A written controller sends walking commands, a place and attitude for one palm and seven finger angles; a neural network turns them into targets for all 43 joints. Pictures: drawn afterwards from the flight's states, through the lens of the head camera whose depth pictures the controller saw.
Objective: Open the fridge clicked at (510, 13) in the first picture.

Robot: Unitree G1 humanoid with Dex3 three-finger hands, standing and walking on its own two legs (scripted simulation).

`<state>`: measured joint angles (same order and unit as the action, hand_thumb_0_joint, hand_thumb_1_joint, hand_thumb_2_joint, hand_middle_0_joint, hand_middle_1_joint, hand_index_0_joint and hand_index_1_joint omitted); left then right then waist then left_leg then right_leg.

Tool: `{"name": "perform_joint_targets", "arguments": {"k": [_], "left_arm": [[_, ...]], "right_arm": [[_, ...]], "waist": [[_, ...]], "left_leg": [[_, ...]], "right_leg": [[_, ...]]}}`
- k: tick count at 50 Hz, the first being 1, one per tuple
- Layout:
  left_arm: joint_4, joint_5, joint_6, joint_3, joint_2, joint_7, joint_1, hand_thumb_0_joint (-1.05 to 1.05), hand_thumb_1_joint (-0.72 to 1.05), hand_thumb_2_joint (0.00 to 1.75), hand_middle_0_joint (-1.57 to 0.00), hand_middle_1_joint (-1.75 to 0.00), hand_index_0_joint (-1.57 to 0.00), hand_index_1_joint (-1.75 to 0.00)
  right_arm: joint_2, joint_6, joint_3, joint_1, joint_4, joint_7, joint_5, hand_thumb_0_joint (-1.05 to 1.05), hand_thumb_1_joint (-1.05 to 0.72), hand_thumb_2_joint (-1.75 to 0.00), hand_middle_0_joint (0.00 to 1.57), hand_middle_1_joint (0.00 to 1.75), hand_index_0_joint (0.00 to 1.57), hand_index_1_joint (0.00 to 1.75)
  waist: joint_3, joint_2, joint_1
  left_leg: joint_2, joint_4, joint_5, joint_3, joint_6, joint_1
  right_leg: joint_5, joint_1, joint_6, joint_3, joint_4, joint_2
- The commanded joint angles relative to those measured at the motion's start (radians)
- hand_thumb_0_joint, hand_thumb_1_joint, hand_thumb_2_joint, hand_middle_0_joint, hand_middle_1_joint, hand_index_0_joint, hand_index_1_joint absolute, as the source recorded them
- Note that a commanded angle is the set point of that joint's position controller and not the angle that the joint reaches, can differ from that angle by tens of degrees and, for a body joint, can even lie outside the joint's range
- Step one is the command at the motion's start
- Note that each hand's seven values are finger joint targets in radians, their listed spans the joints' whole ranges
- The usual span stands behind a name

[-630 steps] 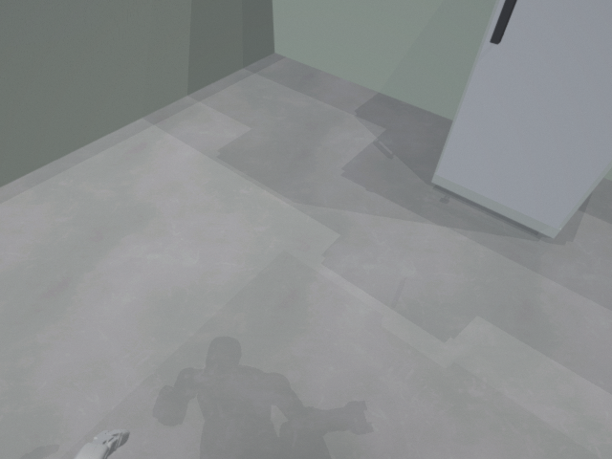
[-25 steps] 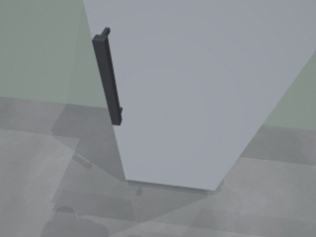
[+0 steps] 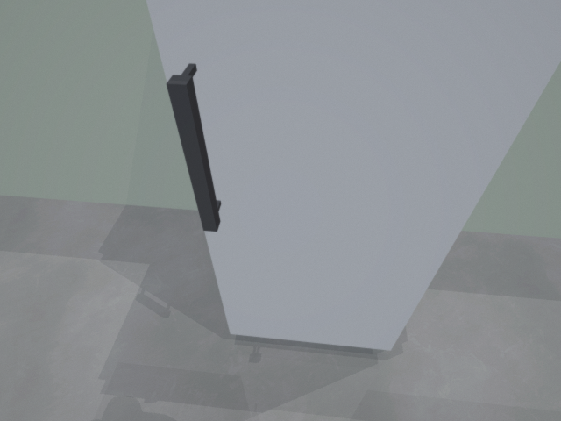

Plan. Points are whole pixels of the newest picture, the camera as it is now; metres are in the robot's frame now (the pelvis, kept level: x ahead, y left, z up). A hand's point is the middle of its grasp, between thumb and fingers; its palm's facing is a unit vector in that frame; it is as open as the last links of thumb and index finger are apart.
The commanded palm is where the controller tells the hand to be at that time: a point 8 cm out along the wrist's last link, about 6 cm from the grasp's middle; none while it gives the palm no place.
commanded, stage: look again from close up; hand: left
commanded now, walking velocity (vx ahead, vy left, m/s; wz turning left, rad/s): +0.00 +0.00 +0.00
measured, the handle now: (202, 157) +0.50 +0.16 +0.12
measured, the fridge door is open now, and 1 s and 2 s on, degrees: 0 0 0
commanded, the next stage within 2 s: raise the hand to about handle height in 1.32 s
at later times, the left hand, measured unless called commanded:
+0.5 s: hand out of the picture +0.00 +0.23 -0.16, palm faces -0.01 -0.96 -0.29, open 7.4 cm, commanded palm none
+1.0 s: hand out of the picture +0.01 +0.23 -0.16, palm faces -0.01 -0.97 -0.25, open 7.4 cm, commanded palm none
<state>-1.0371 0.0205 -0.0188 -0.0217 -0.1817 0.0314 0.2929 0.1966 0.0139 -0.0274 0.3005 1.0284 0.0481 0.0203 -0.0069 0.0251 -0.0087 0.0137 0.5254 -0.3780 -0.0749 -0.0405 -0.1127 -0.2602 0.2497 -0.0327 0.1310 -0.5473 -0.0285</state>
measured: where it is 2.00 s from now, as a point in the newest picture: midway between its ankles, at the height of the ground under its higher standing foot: outside the picture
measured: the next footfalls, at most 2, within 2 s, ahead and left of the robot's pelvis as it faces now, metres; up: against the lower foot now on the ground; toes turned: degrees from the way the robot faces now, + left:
none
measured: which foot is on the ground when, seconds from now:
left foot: down 0.00-1.00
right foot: down 0.00-1.00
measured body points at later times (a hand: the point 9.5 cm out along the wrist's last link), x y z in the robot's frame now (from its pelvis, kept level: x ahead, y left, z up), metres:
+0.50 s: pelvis -0.05 +0.01 +0.01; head -0.06 +0.01 +0.46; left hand +0.00 +0.28 -0.13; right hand -0.04 -0.26 -0.14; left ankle -0.06 +0.09 -0.73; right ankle +0.02 -0.10 -0.73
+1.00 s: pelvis -0.03 +0.02 +0.01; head -0.03 +0.03 +0.46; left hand +0.01 +0.28 -0.14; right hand +0.01 -0.24 -0.13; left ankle -0.06 +0.09 -0.73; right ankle +0.02 -0.10 -0.73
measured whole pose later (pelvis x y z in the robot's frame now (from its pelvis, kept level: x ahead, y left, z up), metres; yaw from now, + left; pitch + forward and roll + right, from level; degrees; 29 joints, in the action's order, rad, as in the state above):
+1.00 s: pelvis -0.03 +0.02 +0.01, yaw +0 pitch -3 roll +0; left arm -1.08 0.02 -0.01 0.01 -0.24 0.02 0.22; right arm 0.25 0.01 0.00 0.19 1.10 0.00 0.01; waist -0.05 -0.01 0.01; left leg 0.05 0.39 -0.26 -0.09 -0.07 -0.09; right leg -0.12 0.21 0.00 0.11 -0.39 -0.05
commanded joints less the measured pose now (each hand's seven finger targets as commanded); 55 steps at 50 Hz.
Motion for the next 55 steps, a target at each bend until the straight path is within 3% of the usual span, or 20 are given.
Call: {"name": "perform_joint_targets", "arguments": {"k": [1,4,9,16,19,29,36,44,51,55], "left_arm": [[0.072,-0.002,-0.014,-0.024,-0.152,0.011,-0.003,0.0,0.9,0.9,-0.2,-0.3,-0.2,-0.3],[0.083,-0.003,-0.013,-0.026,-0.18,0.008,-0.031,0.0,0.9,0.9,-0.2,-0.3,-0.2,-0.3],[0.091,-0.003,-0.015,-0.027,-0.221,0.002,-0.067,0.0,0.9,0.9,-0.2,-0.3,-0.2,-0.3],[0.084,-0.001,-0.013,-0.024,-0.243,-0.002,-0.082,0.0,0.9,0.9,-0.2,-0.3,-0.2,-0.3],[0.071,-0.001,-0.011,-0.023,-0.248,-0.003,-0.075,0.0,0.9,0.9,-0.2,-0.3,-0.2,-0.3],[0.027,-0.003,-0.012,-0.011,-0.24,0.0,-0.051,0.0,0.9,0.9,-0.2,-0.3,-0.2,-0.3],[0.005,-0.004,-0.014,-0.002,-0.222,0.004,-0.042,0.0,0.9,0.9,-0.2,-0.3,-0.2,-0.3],[-0.005,-0.002,-0.011,0.0,-0.215,0.006,-0.055,0.0,0.9,0.9,-0.2,-0.3,-0.2,-0.3],[0.002,-0.001,-0.012,-0.003,-0.226,0.006,-0.077,0.0,0.9,0.9,-0.2,-0.3,-0.2,-0.3],[0.003,0.001,-0.009,-0.003,-0.231,0.004,-0.087,0.0,0.9,0.9,-0.2,-0.3,-0.2,-0.3]], "right_arm": [[0.133,0.012,-0.025,0.031,-0.062,-0.004,-0.003,0.0,-0.9,-0.9,0.2,0.3,0.2,0.3],[0.17,0.014,-0.022,-0.013,-0.07,-0.012,-0.002,0.0,-0.9,-0.9,0.2,0.3,0.2,0.3],[0.199,0.013,-0.018,-0.037,-0.073,-0.024,-0.001,0.0,-0.9,-0.9,0.2,0.3,0.2,0.3],[0.225,0.015,-0.015,-0.047,-0.061,-0.035,0.0,0.0,-0.9,-0.9,0.2,0.3,0.2,0.3],[0.231,0.01,-0.016,-0.042,-0.05,-0.038,-0.001,0.0,-0.9,-0.9,0.2,0.3,0.2,0.3],[0.229,0.014,-0.01,-0.021,0.0,-0.038,-0.008,0.0,-0.9,-0.9,0.2,0.3,0.2,0.3],[0.223,0.018,-0.005,-0.034,0.021,-0.034,-0.012,0.0,-0.9,-0.9,0.2,0.3,0.2,0.3],[0.222,0.015,-0.005,-0.073,0.03,-0.03,-0.011,0.0,-0.9,-0.9,0.2,0.3,0.2,0.3],[0.231,0.017,-0.007,-0.104,0.026,-0.029,-0.011,0.0,-0.9,-0.9,0.2,0.3,0.2,0.3],[0.236,0.014,-0.005,-0.124,0.025,-0.031,-0.01,0.0,-0.9,-0.9,0.2,0.3,0.2,0.3]], "waist": [[-0.084,-0.079,-0.008],[-0.101,-0.027,0.004],[-0.1,-0.04,0.004],[-0.066,-0.015,0.01],[-0.08,-0.044,0.011],[-0.056,-0.025,0.01],[-0.032,-0.027,0.01],[-0.053,-0.025,0.01],[-0.016,-0.026,0.009],[-0.036,-0.023,0.012]], "left_leg": [[-0.104,-0.112,0.22,0.106,-0.006,-0.143],[-0.115,-0.154,0.171,0.121,-0.01,-0.166],[-0.11,-0.195,0.048,0.126,-0.012,-0.168],[-0.123,-0.25,-0.021,0.148,-0.013,-0.19],[-0.121,-0.26,-0.065,0.151,-0.014,-0.21],[-0.133,-0.271,-0.015,0.16,-0.011,-0.198],[-0.143,-0.26,0.13,0.149,-0.007,-0.151],[-0.143,-0.268,0.162,0.147,-0.001,-0.13],[-0.147,-0.26,0.279,0.145,0.005,-0.088],[-0.147,-0.276,0.239,0.149,0.007,-0.094]], "right_leg": [[0.245,-0.045,-0.05,-0.169,0.093,-0.114],[0.133,-0.044,-0.036,-0.172,0.128,-0.101],[-0.035,-0.031,-0.027,-0.205,0.21,-0.11],[-0.054,-0.067,-0.01,-0.192,0.227,-0.11],[-0.102,-0.061,-0.004,-0.199,0.247,-0.113],[-0.01,-0.092,-0.004,-0.181,0.229,-0.121],[0.139,-0.125,-0.005,-0.155,0.195,-0.123],[0.155,-0.122,-0.002,-0.153,0.202,-0.123],[0.236,-0.152,-0.001,-0.14,0.187,-0.125],[0.202,-0.144,0.004,-0.141,0.204,-0.124]]}}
